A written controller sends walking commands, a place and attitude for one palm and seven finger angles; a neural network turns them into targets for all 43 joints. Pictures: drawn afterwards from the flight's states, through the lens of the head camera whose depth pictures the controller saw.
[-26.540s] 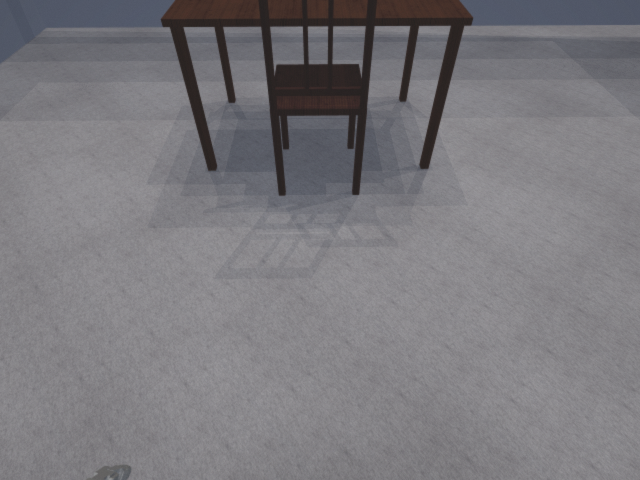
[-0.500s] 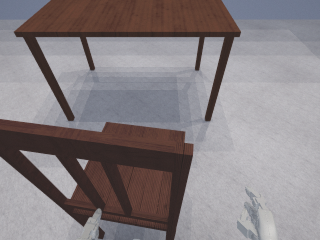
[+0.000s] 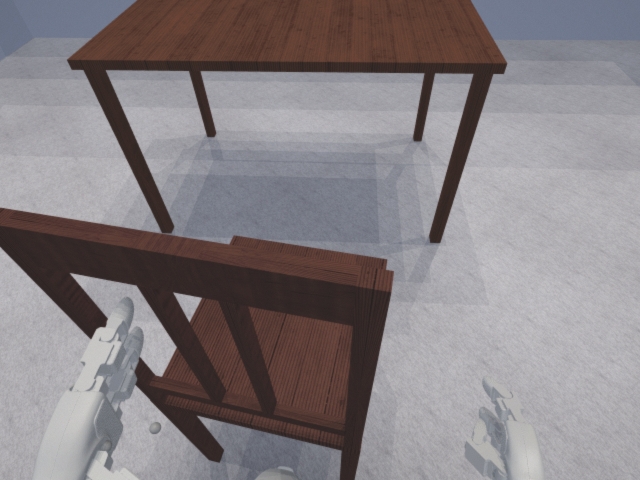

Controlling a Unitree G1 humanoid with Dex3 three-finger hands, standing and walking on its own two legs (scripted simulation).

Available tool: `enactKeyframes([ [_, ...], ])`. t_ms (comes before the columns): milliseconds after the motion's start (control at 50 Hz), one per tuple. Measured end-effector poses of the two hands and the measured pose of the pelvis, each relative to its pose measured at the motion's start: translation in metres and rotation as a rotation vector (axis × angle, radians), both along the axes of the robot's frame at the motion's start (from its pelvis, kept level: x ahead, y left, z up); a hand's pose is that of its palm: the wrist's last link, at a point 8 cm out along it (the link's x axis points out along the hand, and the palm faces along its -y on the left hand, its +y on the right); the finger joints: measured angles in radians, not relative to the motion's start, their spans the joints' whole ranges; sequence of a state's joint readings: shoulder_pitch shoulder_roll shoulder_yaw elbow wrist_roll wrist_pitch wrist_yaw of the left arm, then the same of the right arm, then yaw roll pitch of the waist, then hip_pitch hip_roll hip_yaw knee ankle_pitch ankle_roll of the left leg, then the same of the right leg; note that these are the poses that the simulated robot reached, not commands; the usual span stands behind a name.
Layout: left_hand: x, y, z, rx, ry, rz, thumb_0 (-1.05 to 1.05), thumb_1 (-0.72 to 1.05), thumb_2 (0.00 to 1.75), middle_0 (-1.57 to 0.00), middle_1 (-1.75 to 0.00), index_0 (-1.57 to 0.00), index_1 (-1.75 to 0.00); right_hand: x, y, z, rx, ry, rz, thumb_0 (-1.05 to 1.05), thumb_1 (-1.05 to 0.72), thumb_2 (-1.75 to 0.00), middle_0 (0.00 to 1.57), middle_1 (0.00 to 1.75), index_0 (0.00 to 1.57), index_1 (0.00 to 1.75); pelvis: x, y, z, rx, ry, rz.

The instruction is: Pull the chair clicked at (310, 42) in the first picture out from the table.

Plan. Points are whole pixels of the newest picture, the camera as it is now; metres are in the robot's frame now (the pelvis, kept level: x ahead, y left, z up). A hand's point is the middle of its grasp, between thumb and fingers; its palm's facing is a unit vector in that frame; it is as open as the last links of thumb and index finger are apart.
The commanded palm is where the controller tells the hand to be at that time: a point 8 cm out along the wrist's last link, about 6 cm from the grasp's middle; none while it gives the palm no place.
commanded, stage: draw the hand back to the body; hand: left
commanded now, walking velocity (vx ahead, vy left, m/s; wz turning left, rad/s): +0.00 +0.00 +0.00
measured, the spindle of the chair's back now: (192, 350) +0.27 +0.21 +0.00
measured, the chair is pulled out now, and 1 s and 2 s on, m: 0.66 0.65 0.65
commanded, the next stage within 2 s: step back with the hand held close in 1.04 s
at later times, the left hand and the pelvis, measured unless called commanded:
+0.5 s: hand (57, 348) +0.19 +0.25 +0.17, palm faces +0.36 -0.80 -0.48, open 11.2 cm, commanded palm +0.15 +0.29 +0.22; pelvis +0.03 +0.01 +0.06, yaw +0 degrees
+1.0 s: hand (51, 263) +0.24 +0.25 +0.23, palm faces +0.45 -0.75 -0.47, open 7.5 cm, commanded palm +0.18 +0.29 +0.24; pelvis +0.04 -0.01 +0.07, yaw -1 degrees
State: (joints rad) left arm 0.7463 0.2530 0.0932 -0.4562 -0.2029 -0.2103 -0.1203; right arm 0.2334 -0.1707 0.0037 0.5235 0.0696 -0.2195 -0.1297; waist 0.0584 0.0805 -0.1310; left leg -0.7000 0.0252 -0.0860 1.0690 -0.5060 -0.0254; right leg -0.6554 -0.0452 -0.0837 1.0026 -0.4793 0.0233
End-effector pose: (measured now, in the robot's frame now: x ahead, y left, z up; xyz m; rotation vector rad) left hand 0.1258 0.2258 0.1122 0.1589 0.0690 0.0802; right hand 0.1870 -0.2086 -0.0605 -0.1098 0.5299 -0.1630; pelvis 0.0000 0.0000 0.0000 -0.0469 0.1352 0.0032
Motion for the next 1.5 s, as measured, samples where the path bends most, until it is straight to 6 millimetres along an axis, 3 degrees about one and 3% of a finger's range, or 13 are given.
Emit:
enactKeyframes([
  [120,0.005,0.02,0.02,0.2,0.094,0.163,-0.01,-0.35,0.3,-0.03,-0.04,-0.03,-0.04,-0.003,-0.001,0.018,-0.037,0.044,0.01,0.02,-0.91,-0.89,0.2,0.3,0.2,0.3,0.007,0.0,0.024,0.001,-0.074,-0.003],
  [260,0.013,0.037,0.049,0.273,0.07,0.243,-0.01,-0.12,0.41,-0.06,-0.08,-0.06,-0.09,0.002,-0.001,0.034,-0.062,0.059,0.034,0.02,-0.91,-0.89,0.2,0.3,0.2,0.3,0.016,0.003,0.044,0.008,-0.135,-0.002],
  [440,0.021,0.056,0.071,0.324,0.069,0.301,0.0,0.19,0.56,-0.11,-0.15,-0.17,-0.19,0.021,0.005,0.044,-0.071,0.061,0.087,0.02,-0.91,-0.89,0.2,0.3,0.2,0.3,0.027,0.006,0.057,0.023,-0.177,-0.003],
  [560,0.029,0.07,0.096,0.364,-0.004,0.371,0.0,0.41,0.66,-0.14,-0.2,-0.23,-0.25,0.034,0.011,0.047,-0.07,0.059,0.132,0.02,-0.91,-0.89,0.2,0.3,0.2,0.3,0.032,0.005,0.062,0.03,-0.192,-0.001],
  [680,0.046,0.078,0.141,0.403,-0.199,0.43,0.01,0.62,0.77,-0.17,-0.24,-0.22,-0.27,0.044,0.012,0.048,-0.059,0.058,0.156,0.02,-0.9,-0.89,0.2,0.3,0.2,0.3,0.036,0.002,0.064,0.035,-0.201,-0.001],
  [740,0.056,0.079,0.154,0.413,-0.257,0.437,0.01,0.72,0.82,-0.18,-0.26,-0.21,-0.28,0.045,0.008,0.047,-0.044,0.067,0.143,0.01,-0.9,-0.89,0.2,0.3,0.2,0.3,0.038,0.0,0.065,0.037,-0.199,-0.006],
  [880,0.07,0.065,0.134,0.376,-0.169,0.369,0.01,0.85,0.88,-0.2,-0.29,-0.2,-0.29,0.036,-0.01,0.044,-0.04,0.12,0.084,0.01,-0.9,-0.89,0.2,0.3,0.2,0.3,0.041,-0.004,0.067,0.038,-0.185,-0.02],
  [1040,0.066,0.062,0.138,0.408,-0.171,0.369,0.01,0.88,0.9,-0.19,-0.29,-0.21,-0.3,0.024,-0.027,0.036,-0.063,0.173,0.049,0.01,-0.91,-0.89,0.2,0.3,0.2,0.3,0.044,-0.008,0.067,0.035,-0.186,-0.019],
  [1200,0.068,0.059,0.137,0.392,-0.172,0.371,0.02,0.89,0.9,-0.2,-0.29,-0.21,-0.3,0.025,-0.026,0.035,-0.053,0.167,0.051,0.02,-0.91,-0.89,0.2,0.3,0.2,0.3,0.042,-0.01,0.067,0.035,-0.186,-0.019],
  [1360,0.077,0.056,0.135,0.432,-0.158,0.284,0.02,0.89,0.9,-0.2,-0.29,-0.21,-0.3,0.015,-0.029,0.04,-0.04,0.194,-0.011,0.01,-0.91,-0.89,0.2,0.3,0.2,0.3,0.028,-0.004,0.068,0.039,-0.142,-0.034],
  [1500,0.058,0.06,0.138,0.48,-0.145,0.238,0.01,0.89,0.9,-0.2,-0.29,-0.21,-0.3,-0.013,-0.03,0.037,-0.037,0.236,-0.063,0.01,-0.91,-0.89,0.2,0.3,0.2,0.3,0.012,0.001,0.068,0.049,-0.133,-0.039],
])
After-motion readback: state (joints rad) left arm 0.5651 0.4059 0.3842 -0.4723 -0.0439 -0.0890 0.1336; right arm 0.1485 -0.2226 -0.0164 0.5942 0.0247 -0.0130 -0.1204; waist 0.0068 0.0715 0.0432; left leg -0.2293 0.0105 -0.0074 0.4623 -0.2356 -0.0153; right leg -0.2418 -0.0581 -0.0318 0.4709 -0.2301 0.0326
